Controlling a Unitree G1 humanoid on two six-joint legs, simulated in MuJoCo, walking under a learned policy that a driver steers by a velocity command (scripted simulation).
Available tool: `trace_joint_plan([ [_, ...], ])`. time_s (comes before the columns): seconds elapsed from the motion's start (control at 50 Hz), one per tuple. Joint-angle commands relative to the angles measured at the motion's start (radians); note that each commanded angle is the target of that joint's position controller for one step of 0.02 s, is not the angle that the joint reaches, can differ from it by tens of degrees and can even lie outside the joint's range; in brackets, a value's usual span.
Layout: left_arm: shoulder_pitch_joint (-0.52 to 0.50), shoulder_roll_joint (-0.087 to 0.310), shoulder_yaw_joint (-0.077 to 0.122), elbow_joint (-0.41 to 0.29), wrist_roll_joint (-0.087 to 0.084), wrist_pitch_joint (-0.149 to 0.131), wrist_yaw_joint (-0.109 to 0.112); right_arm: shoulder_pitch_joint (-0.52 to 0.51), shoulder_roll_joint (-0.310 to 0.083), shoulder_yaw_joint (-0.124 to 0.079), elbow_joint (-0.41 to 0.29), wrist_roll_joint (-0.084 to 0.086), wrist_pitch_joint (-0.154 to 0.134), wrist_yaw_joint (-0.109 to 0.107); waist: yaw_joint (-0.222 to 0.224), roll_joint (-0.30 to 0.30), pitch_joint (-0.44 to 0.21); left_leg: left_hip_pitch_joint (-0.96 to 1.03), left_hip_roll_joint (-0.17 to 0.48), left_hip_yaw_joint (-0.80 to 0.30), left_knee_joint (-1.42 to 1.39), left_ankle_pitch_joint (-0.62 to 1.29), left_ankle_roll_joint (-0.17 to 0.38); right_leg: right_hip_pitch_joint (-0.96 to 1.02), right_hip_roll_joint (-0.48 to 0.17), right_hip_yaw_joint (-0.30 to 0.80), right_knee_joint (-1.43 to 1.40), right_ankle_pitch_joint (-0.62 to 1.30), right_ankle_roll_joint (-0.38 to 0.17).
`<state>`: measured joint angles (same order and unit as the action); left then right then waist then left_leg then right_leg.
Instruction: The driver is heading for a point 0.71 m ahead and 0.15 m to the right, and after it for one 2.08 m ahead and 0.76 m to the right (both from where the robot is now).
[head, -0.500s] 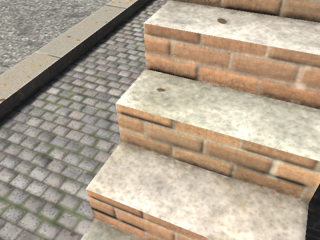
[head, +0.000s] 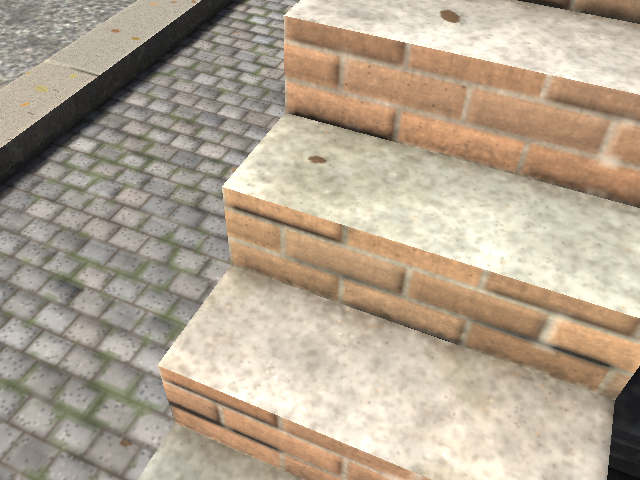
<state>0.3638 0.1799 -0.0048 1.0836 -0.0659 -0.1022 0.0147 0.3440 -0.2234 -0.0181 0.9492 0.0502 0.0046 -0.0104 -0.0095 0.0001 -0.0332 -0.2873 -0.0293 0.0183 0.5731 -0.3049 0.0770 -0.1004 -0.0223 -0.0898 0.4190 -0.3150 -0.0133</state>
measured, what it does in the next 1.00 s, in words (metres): climbs: right foot 0.20 m higher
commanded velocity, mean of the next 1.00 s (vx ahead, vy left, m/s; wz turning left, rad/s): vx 0.48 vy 0.00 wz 0.01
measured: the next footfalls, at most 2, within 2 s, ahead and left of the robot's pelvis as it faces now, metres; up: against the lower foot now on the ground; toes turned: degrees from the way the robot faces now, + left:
right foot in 0.40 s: +0.27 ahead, -0.20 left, +0.20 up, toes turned +0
left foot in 1.02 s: +0.34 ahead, +0.03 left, +0.19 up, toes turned +6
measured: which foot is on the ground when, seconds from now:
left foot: down 0.00-0.48, up 0.50-1.00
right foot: down 0.00-0.04, up 0.06-0.38, down 0.40-1.00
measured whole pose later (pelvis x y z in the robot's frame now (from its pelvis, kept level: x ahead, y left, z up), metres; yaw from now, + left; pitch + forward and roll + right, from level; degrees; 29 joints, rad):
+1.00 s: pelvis +0.28 -0.07 +0.20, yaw +0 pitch +1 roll +0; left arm 0.45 0.08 -0.01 1.15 -0.06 -0.11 0.00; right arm 0.24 -0.14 0.04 0.92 0.06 -0.04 0.01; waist -0.04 0.02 -0.08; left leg -0.36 0.03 0.12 0.64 -0.16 0.13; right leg -0.11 0.00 -0.02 0.36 -0.26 -0.05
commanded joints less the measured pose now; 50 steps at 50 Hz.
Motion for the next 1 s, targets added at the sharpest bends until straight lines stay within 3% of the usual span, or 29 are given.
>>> trace_joint_plan([
  [0.02, -0.111, 0.128, 0.031, -0.026, -0.002, 0.006, 0.004, 0.147, 0.027, 0.024, 0.005, -0.005, -0.075, 0.017, -0.137, -0.005, 0.204, 0.212, 0.054, -0.048, -0.158, -0.001, 0.009, -0.390, -0.100, 0.091, -0.030, -0.117, -0.175],
  [0.04, -0.164, 0.099, 0.029, -0.067, 0.004, 0.002, -0.017, 0.263, -0.025, 0.019, 0.045, 0.010, -0.072, 0.010, -0.169, 0.137, 0.149, 0.379, 0.163, -0.269, -0.278, -0.115, 0.010, -0.529, -0.029, 0.022, 0.193, -0.010, -0.161],
  [0.06, -0.108, 0.050, 0.023, -0.088, 0.002, 0.005, -0.035, 0.329, -0.122, -0.005, 0.079, 0.030, -0.050, -0.009, -0.132, 0.409, 0.096, 0.440, 0.293, -0.563, -0.456, -0.410, 0.061, -0.618, 0.025, -0.037, 0.379, -0.026, -0.140],
  [0.1, -0.139, 0.096, 0.039, -0.103, 0.038, -0.009, -0.077, 0.215, -0.091, -0.005, 0.080, -0.013, -0.013, -0.043, -0.071, 0.210, 0.090, 0.325, 0.323, -0.566, -0.414, -0.334, 0.092, -0.675, -0.002, 0.000, 0.887, 0.013, -0.110],
  [0.14, -0.192, 0.021, 0.023, -0.142, 0.041, -0.051, -0.104, 0.148, -0.087, -0.003, 0.087, -0.050, -0.010, -0.036, -0.004, 0.064, 0.071, 0.267, 0.292, -0.418, -0.382, -0.107, 0.109, -0.712, -0.010, 0.041, 1.101, 0.075, -0.094],
  [0.18, -0.205, 0.003, 0.012, -0.166, 0.024, -0.066, -0.102, 0.176, -0.064, 0.001, 0.133, -0.069, -0.024, -0.020, 0.018, 0.055, 0.107, 0.233, 0.276, -0.331, -0.388, 0.004, 0.142, -0.782, 0.015, 0.040, 1.333, 0.039, -0.110],
  [0.24, -0.409, -0.054, -0.026, -0.333, -0.005, -0.085, -0.060, 0.283, -0.033, 0.006, 0.234, -0.080, -0.043, -0.016, -0.028, 0.112, 0.217, 0.397, 0.365, -0.390, -0.376, 0.015, 0.186, -1.340, 0.059, 0.161, 1.870, -0.171, -0.143],
  [0.28, -0.458, -0.072, -0.048, -0.434, -0.016, -0.087, -0.039, 0.258, 0.012, 0.025, 0.259, -0.078, -0.046, -0.027, 0.023, 0.075, 0.238, 0.399, 0.417, -0.360, -0.362, 0.084, 0.164, -1.553, 0.046, 0.277, 2.062, -0.206, -0.161],
  [0.32, -0.473, -0.024, -0.055, -0.496, -0.015, -0.067, -0.030, 0.167, -0.048, 0.023, 0.225, -0.034, -0.055, -0.002, 0.087, -0.030, 0.269, 0.157, 0.349, -0.191, -0.448, -0.006, 0.117, -1.423, 0.005, 0.208, 1.739, -0.169, -0.152],
  [0.36, -0.239, -0.043, -0.082, -0.457, -0.003, 0.012, -0.021, -0.086, -0.188, -0.025, 0.098, 0.018, -0.054, 0.000, 0.239, 0.000, 0.114, -0.298, 0.303, -0.005, -0.716, 0.284, 0.112, -0.523, -0.084, 0.064, 1.175, -0.021, -0.161],
  [0.38, -0.096, -0.016, -0.061, -0.363, -0.028, 0.021, -0.028, -0.046, -0.228, -0.031, 0.102, 0.049, -0.045, 0.004, 0.249, -0.050, -0.007, -0.384, 0.266, 0.068, -0.725, 0.866, 0.117, -0.067, 0.031, -0.109, 1.262, 0.005, -0.155],
  [0.4, 0.006, 0.030, -0.034, -0.331, -0.052, 0.025, -0.033, 0.020, -0.270, -0.036, 0.135, 0.084, -0.046, -0.011, 0.296, 0.006, -0.053, -0.242, 0.257, 0.117, -0.562, 1.433, 0.119, 0.051, 0.078, -0.147, 1.182, -0.114, -0.143],
  [0.42, -0.010, 0.034, -0.026, -0.350, -0.071, 0.031, -0.024, 0.139, -0.293, -0.048, 0.165, 0.095, -0.042, -0.039, 0.290, 0.101, -0.083, 0.013, 0.281, 0.112, -0.305, 1.670, 0.127, -0.067, 0.078, -0.028, 0.916, -0.313, -0.164],
  [0.44, -0.113, 0.026, -0.021, -0.358, -0.092, 0.024, -0.014, 0.286, -0.235, -0.033, 0.162, 0.092, -0.030, -0.052, 0.188, 0.010, -0.141, 0.115, 0.258, 0.104, -0.087, 1.700, 0.128, -0.125, 0.081, 0.104, 0.682, -0.353, -0.190],
  [0.46, -0.003, 0.096, 0.011, -0.293, -0.077, 0.030, -0.022, 0.300, -0.239, -0.029, 0.133, 0.054, -0.021, -0.043, 0.187, -0.107, -0.200, 0.134, 0.234, 0.093, 0.004, 1.499, 0.162, -0.059, 0.103, 0.123, 0.521, -0.315, -0.154],
  [0.48, 0.032, 0.168, 0.035, -0.236, -0.009, 0.058, -0.038, 0.268, -0.209, -0.024, 0.102, -0.004, -0.036, -0.031, 0.147, -0.314, -0.227, 0.115, 0.164, 0.050, 0.133, 0.999, 0.192, -0.049, 0.072, 0.244, 0.363, -0.401, -0.122],
  [0.5, 0.018, 0.117, 0.023, -0.197, 0.063, 0.090, -0.048, 0.059, -0.153, -0.012, 0.041, -0.072, -0.065, -0.038, 0.155, -0.217, -0.064, 0.102, 0.131, -0.004, 0.323, 0.470, 0.216, -0.199, 0.058, 0.222, 0.301, -0.230, -0.096],
  [0.52, -0.064, 0.007, -0.010, -0.174, 0.115, 0.112, -0.054, -0.155, 0.013, 0.035, -0.085, -0.108, -0.119, -0.032, 0.106, -0.025, 0.014, -0.010, 0.094, -0.074, 0.592, 0.315, 0.215, -0.315, 0.057, 0.228, 0.275, -0.103, -0.085],
  [0.54, 0.134, 0.058, 0.037, -0.081, 0.193, 0.107, -0.026, 0.031, 0.023, 0.019, -0.090, -0.126, -0.108, 0.030, 0.028, -0.119, -0.198, -0.250, -0.051, -0.273, 1.030, 0.200, 0.141, -0.237, -0.104, 0.844, -0.010, -0.820, -0.216],
  [0.56, -0.093, -0.020, -0.005, -0.100, 0.086, 0.081, -0.041, -0.086, 0.141, 0.052, -0.233, -0.129, -0.143, 0.042, -0.043, -0.070, 0.010, -0.367, -0.046, -0.278, 1.118, 0.277, 0.131, -0.364, -0.170, 1.022, -0.156, -0.738, -0.078],
  [0.58, -0.098, -0.038, -0.007, -0.043, 0.071, 0.055, -0.059, -0.085, 0.124, 0.061, -0.256, -0.120, -0.146, 0.060, -0.078, -0.077, 0.073, -0.432, -0.037, -0.270, 1.180, 0.240, 0.130, -0.413, -0.175, 0.949, -0.133, -0.747, -0.051],
  [0.66, 0.027, -0.103, -0.014, 0.130, 0.083, -0.008, -0.112, -0.135, 0.083, 0.079, -0.236, -0.028, -0.156, 0.059, -0.080, -0.009, 0.103, -0.627, -0.078, -0.178, 1.441, 0.177, 0.118, -0.317, -0.137, 0.563, -0.080, -0.382, -0.111],
  [0.76, 0.082, -0.019, 0.007, 0.129, 0.072, -0.033, -0.108, -0.193, -0.009, 0.061, -0.159, -0.005, -0.137, 0.026, -0.023, -0.027, 0.127, -0.656, -0.064, -0.061, 1.282, 0.227, 0.034, -0.351, -0.166, 0.338, -0.192, -0.213, -0.148],
  [0.8, 0.077, -0.009, 0.010, 0.107, 0.059, -0.024, -0.083, -0.242, 0.002, 0.057, -0.167, 0.022, -0.104, 0.016, -0.004, -0.110, 0.110, -0.616, -0.037, -0.014, 1.198, 0.203, 0.012, -0.336, -0.187, 0.297, -0.231, -0.166, -0.184],
  [0.86, 0.046, 0.003, 0.009, 0.082, 0.059, -0.012, -0.056, -0.197, 0.035, 0.052, -0.123, 0.023, -0.090, 0.020, -0.054, -0.128, 0.107, -0.343, 0.004, 0.065, 0.876, 0.200, 0.012, -0.417, -0.178, 0.226, -0.318, -0.078, -0.201],
  [0.92, 0.089, 0.033, 0.017, 0.060, 0.011, -0.028, -0.019, -0.141, 0.067, 0.060, -0.066, 0.013, -0.069, 0.028, -0.074, -0.176, 0.147, -0.024, -0.004, 0.118, 0.335, 0.145, 0.035, -0.403, -0.166, 0.182, -0.348, 0.027, -0.229],
  [0.96, 0.059, 0.033, 0.003, 0.049, -0.010, -0.014, 0.016, -0.079, 0.030, 0.031, -0.057, 0.011, -0.032, 0.012, -0.126, -0.252, 0.102, -0.005, 0.067, 0.095, 0.037, 0.113, 0.064, -0.152, -0.176, 0.213, -0.243, 0.210, -0.267],
  [0.98, 0.065, 0.031, 0.005, 0.038, -0.015, -0.009, 0.007, -0.069, 0.060, 0.041, -0.046, 0.002, -0.038, 0.011, -0.103, -0.181, 0.113, -0.047, 0.085, 0.097, -0.197, 0.118, 0.070, -0.032, -0.151, 0.190, -0.090, 0.358, -0.268],
  [1.0, 0.075, 0.008, 0.007, 0.019, 0.010, -0.007, -0.006, -0.056, 0.055, 0.046, -0.028, -0.003, -0.054, 0.006, -0.059, -0.094, 0.069, 0.026, 0.103, 0.065, -0.280, 0.164, 0.046, 0.003, -0.127, 0.170, 0.048, 0.479, -0.262],
])
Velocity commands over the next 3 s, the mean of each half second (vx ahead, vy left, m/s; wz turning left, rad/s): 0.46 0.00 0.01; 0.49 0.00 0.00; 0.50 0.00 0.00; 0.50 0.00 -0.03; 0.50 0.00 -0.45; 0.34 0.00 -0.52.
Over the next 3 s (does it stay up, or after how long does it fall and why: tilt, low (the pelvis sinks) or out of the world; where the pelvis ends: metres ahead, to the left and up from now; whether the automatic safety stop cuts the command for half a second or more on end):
stays up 0.61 -0.07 0.40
